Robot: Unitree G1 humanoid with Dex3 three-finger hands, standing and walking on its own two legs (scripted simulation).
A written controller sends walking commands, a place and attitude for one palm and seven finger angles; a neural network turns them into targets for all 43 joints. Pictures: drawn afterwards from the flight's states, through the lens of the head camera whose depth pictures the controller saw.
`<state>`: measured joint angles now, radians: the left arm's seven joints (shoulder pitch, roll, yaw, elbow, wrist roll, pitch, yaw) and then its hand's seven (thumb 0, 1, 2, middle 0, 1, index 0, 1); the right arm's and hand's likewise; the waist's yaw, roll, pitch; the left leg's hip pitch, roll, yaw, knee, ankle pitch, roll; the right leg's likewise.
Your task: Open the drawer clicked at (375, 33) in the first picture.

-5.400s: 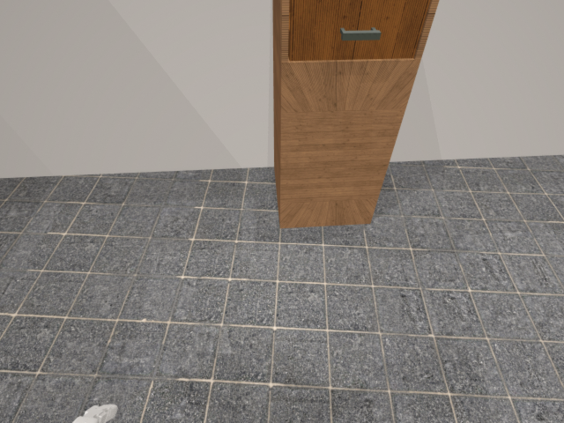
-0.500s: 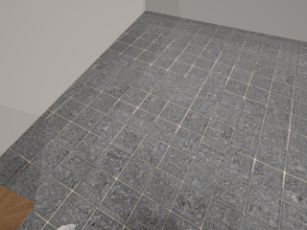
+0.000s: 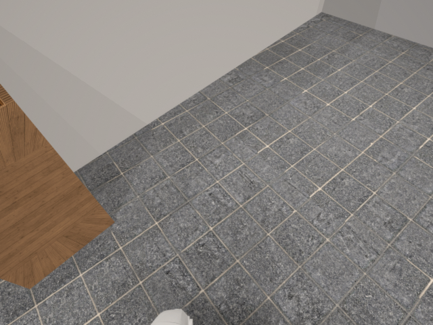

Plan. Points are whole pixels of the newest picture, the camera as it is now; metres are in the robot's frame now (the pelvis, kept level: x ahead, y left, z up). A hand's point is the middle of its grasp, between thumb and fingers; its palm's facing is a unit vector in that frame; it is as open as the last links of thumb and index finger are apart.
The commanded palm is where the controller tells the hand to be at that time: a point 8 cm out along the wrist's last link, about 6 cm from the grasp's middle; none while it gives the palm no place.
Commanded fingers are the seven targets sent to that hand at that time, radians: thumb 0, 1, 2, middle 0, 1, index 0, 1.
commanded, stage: turn to face it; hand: left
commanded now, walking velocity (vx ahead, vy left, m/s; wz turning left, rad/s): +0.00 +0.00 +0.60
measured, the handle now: out of the picture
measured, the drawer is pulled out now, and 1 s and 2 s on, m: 0.00 0.00 0.00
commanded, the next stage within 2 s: take the last steps up to it in 1.44 s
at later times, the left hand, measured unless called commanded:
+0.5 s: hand out of the picture +0.07 +0.25 -0.15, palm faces +0.28 -0.92 -0.26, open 7.4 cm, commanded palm none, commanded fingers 0.00 0.90 0.90 -0.20 -0.30 -0.20 -0.30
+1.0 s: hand out of the picture -0.09 +0.20 -0.17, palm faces +0.59 -0.76 -0.26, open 7.4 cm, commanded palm none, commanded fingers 0.00 0.90 0.90 -0.20 -0.30 -0.20 -0.30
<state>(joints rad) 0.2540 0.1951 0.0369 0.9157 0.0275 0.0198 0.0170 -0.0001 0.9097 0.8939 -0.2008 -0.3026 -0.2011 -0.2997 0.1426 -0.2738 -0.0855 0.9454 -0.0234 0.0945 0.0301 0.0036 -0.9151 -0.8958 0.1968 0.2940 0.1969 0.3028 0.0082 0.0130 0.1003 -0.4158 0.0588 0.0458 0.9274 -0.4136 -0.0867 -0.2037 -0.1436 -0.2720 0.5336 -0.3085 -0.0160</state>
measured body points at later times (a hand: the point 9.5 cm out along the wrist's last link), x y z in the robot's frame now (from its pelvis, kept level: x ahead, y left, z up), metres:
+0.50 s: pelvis +0.01 +0.02 +0.00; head +0.05 +0.03 +0.45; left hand +0.06 +0.30 -0.13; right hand +0.14 -0.21 -0.15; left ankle -0.02 +0.13 -0.74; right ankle +0.04 -0.12 -0.70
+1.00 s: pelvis +0.00 +0.00 -0.01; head +0.03 +0.03 +0.44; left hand -0.12 +0.24 -0.15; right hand +0.23 -0.16 -0.15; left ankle -0.06 +0.11 -0.72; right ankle +0.05 -0.11 -0.74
